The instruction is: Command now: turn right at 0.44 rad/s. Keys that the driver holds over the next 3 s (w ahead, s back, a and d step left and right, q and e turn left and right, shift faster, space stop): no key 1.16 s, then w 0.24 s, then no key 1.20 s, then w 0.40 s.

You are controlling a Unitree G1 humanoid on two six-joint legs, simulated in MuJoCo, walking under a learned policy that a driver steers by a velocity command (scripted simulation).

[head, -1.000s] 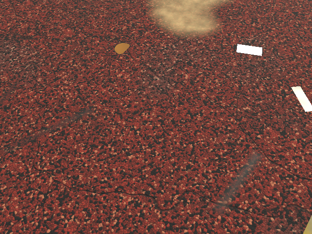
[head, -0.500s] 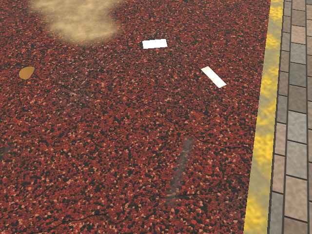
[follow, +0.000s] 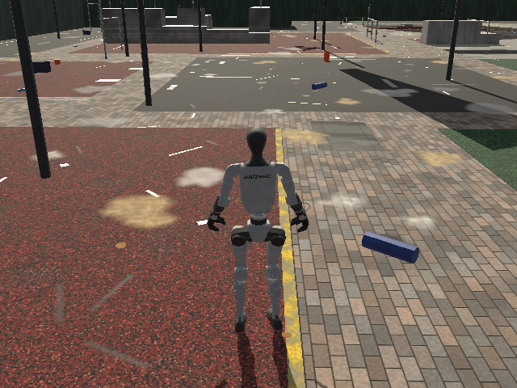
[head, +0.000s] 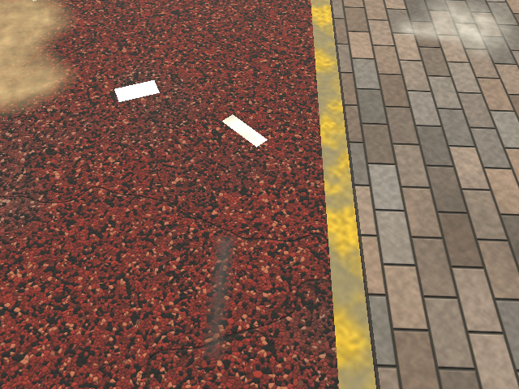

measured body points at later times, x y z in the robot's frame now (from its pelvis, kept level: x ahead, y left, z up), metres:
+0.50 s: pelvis +0.00 -0.03 +0.00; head +0.00 -0.04 +0.45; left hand +0.17 +0.21 -0.09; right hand +0.10 -0.30 -0.11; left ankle +0.01 +0.12 -0.73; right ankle -0.03 -0.14 -0.73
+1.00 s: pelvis +0.00 -0.04 +0.00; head +0.01 -0.04 +0.45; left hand +0.12 +0.21 -0.12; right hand +0.06 -0.31 -0.13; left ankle +0.01 +0.12 -0.73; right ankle -0.03 -0.15 -0.73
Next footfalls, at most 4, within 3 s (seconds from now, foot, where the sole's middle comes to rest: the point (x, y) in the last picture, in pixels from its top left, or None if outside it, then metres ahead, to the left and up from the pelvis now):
0.32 right None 0.01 -0.15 -0.77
1.78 right None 0.25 -0.12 -0.77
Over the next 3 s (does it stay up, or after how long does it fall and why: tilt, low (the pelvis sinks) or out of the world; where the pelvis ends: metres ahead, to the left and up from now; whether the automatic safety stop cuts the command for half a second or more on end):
stays up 0.22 -0.06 0.01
